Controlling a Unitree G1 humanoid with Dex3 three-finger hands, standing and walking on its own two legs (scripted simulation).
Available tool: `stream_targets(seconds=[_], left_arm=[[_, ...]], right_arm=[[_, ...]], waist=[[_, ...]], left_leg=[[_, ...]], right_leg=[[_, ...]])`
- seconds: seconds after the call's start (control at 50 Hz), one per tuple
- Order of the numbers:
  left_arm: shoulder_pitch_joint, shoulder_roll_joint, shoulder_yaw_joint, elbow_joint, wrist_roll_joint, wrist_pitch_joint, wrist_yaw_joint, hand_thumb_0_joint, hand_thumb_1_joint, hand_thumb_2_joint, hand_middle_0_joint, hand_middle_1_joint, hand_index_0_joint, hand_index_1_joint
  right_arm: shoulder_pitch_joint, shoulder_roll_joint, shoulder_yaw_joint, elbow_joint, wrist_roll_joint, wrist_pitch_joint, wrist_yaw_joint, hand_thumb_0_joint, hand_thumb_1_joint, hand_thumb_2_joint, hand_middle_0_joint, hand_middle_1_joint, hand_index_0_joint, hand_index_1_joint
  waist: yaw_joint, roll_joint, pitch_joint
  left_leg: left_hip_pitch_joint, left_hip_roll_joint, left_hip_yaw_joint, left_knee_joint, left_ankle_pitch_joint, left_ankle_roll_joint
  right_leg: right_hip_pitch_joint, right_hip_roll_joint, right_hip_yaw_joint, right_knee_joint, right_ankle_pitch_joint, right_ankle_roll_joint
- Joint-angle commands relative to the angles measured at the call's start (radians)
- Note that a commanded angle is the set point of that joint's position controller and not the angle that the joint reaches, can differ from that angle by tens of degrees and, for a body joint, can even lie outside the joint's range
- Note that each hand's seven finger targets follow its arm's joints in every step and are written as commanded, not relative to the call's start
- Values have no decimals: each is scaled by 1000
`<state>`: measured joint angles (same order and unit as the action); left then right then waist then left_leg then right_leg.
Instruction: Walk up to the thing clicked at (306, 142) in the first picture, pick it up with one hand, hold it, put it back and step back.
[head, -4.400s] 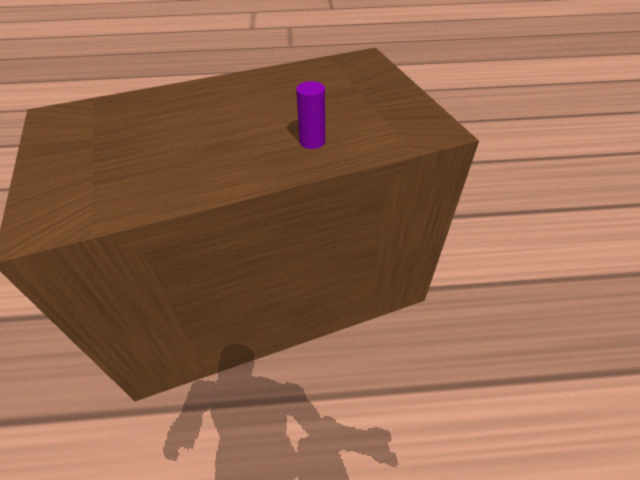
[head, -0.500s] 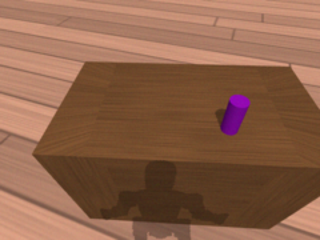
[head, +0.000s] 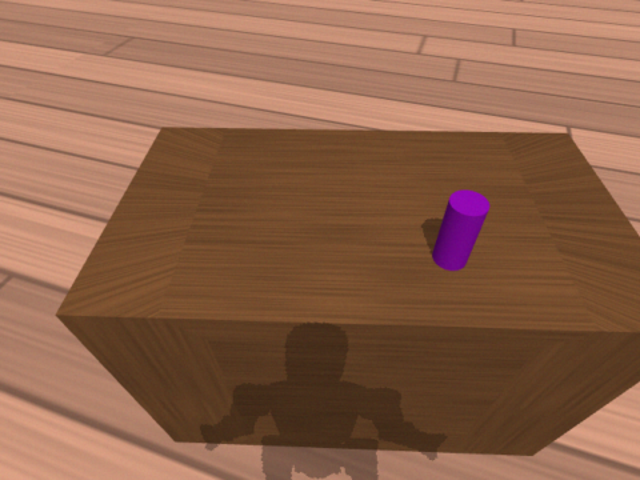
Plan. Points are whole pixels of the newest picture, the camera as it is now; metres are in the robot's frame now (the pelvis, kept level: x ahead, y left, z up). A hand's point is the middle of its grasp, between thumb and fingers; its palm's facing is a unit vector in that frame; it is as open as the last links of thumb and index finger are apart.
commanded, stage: stand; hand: right
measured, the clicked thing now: (458, 232) +0.52 -0.20 -0.01
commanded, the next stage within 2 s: none
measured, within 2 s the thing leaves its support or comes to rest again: neither
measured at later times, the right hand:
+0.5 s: hand out of the picture +0.06 -0.26 -0.16, palm faces -0.02 +0.94 -0.33, open 7.4 cm
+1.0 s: hand out of the picture +0.08 -0.26 -0.16, palm faces -0.03 +0.94 -0.33, open 7.4 cm
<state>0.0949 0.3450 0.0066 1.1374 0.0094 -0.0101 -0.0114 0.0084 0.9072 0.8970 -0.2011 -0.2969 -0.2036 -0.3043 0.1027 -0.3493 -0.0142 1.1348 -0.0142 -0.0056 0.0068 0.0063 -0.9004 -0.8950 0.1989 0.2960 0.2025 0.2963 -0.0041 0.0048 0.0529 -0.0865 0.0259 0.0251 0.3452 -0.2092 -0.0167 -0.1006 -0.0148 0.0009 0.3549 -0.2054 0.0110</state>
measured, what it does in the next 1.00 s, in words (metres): stands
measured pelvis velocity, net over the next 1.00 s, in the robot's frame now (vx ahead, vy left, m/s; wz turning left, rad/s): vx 0.00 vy -0.01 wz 0.01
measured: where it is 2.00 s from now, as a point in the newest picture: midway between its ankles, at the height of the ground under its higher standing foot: outside the picture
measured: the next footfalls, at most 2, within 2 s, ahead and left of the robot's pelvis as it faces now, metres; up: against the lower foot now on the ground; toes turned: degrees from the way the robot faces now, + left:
none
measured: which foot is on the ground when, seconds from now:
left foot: down 0.00-1.00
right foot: down 0.00-1.00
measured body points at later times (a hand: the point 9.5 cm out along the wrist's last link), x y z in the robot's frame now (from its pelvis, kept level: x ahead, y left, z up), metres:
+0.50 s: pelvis -0.01 -0.01 +0.00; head +0.00 -0.01 +0.45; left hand +0.07 +0.29 -0.13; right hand +0.06 -0.31 -0.13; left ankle -0.01 +0.13 -0.75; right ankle -0.01 -0.13 -0.75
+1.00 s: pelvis +0.00 -0.01 +0.00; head +0.01 -0.02 +0.45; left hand +0.08 +0.29 -0.13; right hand +0.08 -0.31 -0.13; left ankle -0.01 +0.13 -0.75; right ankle -0.01 -0.13 -0.75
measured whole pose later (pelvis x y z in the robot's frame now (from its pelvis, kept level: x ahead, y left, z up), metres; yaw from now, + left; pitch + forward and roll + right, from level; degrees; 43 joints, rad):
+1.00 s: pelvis +0.00 -0.01 +0.00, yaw +1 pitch -2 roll +0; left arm 0.10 0.35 -0.01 1.13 0.01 -0.01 -0.01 0.01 0.91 0.90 -0.20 -0.30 -0.20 -0.30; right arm 0.09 -0.35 0.00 1.14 -0.01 -0.01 0.01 0.01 -0.90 -0.89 0.20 0.30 0.20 0.30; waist -0.01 0.01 0.05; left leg -0.09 0.04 0.01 0.30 -0.17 -0.03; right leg -0.10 0.00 -0.02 0.32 -0.18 0.00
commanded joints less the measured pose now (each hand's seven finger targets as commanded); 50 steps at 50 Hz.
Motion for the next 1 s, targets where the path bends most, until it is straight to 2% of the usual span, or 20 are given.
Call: stream_targets(seconds=[0.0,0.08,0.16,0.22,0.32,0.42,0.44,0.54,0.56,0.7,0.8,0.86,0.88,0.9,0.96,0.98], left_arm=[[-55,216,37,-67,-9,-25,21,0,900,900,-200,-300,-200,-300],[-53,220,34,-61,-8,-25,22,0,900,900,-200,-300,-200,-300],[-62,226,31,-59,-5,-24,21,0,900,900,-200,-300,-200,-300],[-68,226,29,-59,-4,-24,20,0,900,900,-200,-300,-200,-300],[-61,231,29,-58,-3,-25,20,0,900,900,-200,-300,-200,-300],[-45,230,28,-56,-2,-25,19,0,900,900,-200,-300,-200,-300],[-49,230,29,-58,-1,-25,19,0,900,900,-200,-300,-200,-300],[-44,228,30,-61,-4,-23,16,0,900,900,-200,-300,-200,-300],[-42,231,30,-62,-3,-24,17,0,900,900,-200,-300,-200,-300],[-29,228,27,-63,-3,-29,19,0,900,900,-200,-300,-200,-300],[-29,223,25,-58,-5,-25,20,0,900,900,-200,-300,-200,-300],[-25,224,25,-59,-5,-23,20,0,900,900,-200,-300,-200,-300],[-26,220,23,-60,-2,-24,21,0,900,900,-200,-300,-200,-300],[-23,222,24,-60,-4,-25,21,0,900,900,-200,-300,-200,-300],[-24,228,27,-61,-4,-28,23,0,900,900,-200,-300,-200,-301],[-30,233,29,-61,-6,-28,23,0,900,900,-200,-300,-200,-301]], right_arm=[[-67,-220,-35,-60,9,-29,-17,0,-900,-900,200,300,200,300],[-68,-209,-31,-53,10,-26,-15,0,-900,-900,200,300,200,300],[-70,-208,-29,-44,8,-21,-13,0,-900,-900,200,300,200,300],[-71,-208,-28,-41,8,-22,-11,0,-900,-900,200,300,200,300],[-71,-206,-31,-37,5,-22,-9,0,-900,-900,200,300,200,300],[-64,-201,-31,-34,4,-20,-5,0,-900,-900,200,300,200,300],[-62,-210,-34,-37,4,-21,-5,0,-900,-900,200,300,200,300],[-47,-210,-33,-34,2,-23,-6,0,-900,-900,200,300,200,300],[-55,-207,-32,-36,2,-24,-5,0,-900,-900,200,300,200,300],[-44,-208,-30,-37,6,-25,-9,0,-900,-900,200,300,200,300],[-44,-207,-27,-36,7,-23,-12,0,-900,-900,200,300,200,300],[-38,-208,-27,-34,7,-21,-12,0,-900,-900,200,300,200,300],[-47,-216,-29,-37,8,-23,-11,0,-900,-900,200,300,200,300],[-40,-209,-27,-37,5,-22,-12,0,-900,-900,200,300,200,300],[-42,-208,-26,-42,7,-20,-11,0,-900,-900,200,300,200,300],[-36,-203,-24,-41,6,-20,-11,0,-900,-900,200,300,200,300]], waist=[[1,6,-83],[-1,0,-113],[-3,-6,-92],[-5,-7,-96],[-3,-27,-80],[-1,-22,-50],[-5,-12,-69],[-4,8,-62],[3,-5,-59],[-1,-12,-106],[-1,-12,-93],[1,-11,-76],[0,2,-78],[1,0,-79],[0,-9,-80],[-1,-19,-78]], left_leg=[[16,113,-85,-59,292,30],[29,113,-82,-69,261,28],[6,107,-83,-90,155,26],[10,111,-87,-88,165,26],[13,110,-91,-91,137,25],[-14,102,-93,-98,63,27],[1,106,-93,-92,74,31],[-28,101,-95,-100,53,27],[-23,105,-100,-95,78,27],[11,113,-96,-74,198,26],[11,112,-93,-75,213,23],[15,110,-90,-82,176,21],[19,115,-92,-74,202,21],[6,112,-87,-75,180,23],[7,114,-88,-70,197,25],[-3,111,-88,-77,174,24]], right_leg=[[17,-115,76,-51,277,-27],[39,-118,74,-65,257,-25],[19,-118,78,-90,161,-23],[17,-121,81,-91,174,-25],[-16,-120,80,-101,134,-25],[-47,-115,84,-123,25,-22],[-42,-119,90,-122,46,-25],[-37,-114,89,-115,23,-27],[-30,-114,86,-110,44,-28],[4,-120,74,-83,205,-30],[6,-118,67,-79,219,-31],[-22,-116,75,-90,174,-33],[-9,-116,73,-84,199,-31],[-9,-120,77,-92,189,-28],[8,-125,81,-89,231,-29],[5,-124,81,-92,209,-29]])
